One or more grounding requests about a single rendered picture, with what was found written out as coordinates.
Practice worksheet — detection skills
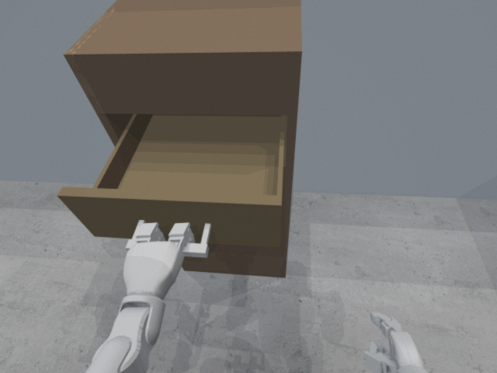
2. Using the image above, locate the right robot hand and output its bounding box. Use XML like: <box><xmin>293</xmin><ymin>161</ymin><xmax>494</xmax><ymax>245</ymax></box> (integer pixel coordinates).
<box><xmin>364</xmin><ymin>312</ymin><xmax>425</xmax><ymax>373</ymax></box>

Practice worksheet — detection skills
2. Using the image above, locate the cabinet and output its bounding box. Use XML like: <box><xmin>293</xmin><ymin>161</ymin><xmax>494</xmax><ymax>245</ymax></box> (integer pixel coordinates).
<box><xmin>64</xmin><ymin>0</ymin><xmax>302</xmax><ymax>278</ymax></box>

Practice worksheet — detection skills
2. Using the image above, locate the handle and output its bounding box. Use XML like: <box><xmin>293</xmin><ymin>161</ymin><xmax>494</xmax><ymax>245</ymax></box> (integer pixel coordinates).
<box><xmin>126</xmin><ymin>220</ymin><xmax>211</xmax><ymax>258</ymax></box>

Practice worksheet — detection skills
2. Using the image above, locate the drawer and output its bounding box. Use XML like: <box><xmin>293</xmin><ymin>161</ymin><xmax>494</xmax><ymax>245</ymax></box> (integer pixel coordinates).
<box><xmin>57</xmin><ymin>114</ymin><xmax>285</xmax><ymax>248</ymax></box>

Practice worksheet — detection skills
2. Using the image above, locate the left robot forearm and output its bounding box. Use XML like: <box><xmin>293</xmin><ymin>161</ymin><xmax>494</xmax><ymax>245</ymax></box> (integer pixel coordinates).
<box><xmin>85</xmin><ymin>294</ymin><xmax>165</xmax><ymax>373</ymax></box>

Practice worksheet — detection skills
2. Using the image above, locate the left robot hand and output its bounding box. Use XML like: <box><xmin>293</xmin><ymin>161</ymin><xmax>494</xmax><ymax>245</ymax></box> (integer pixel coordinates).
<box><xmin>123</xmin><ymin>223</ymin><xmax>195</xmax><ymax>300</ymax></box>

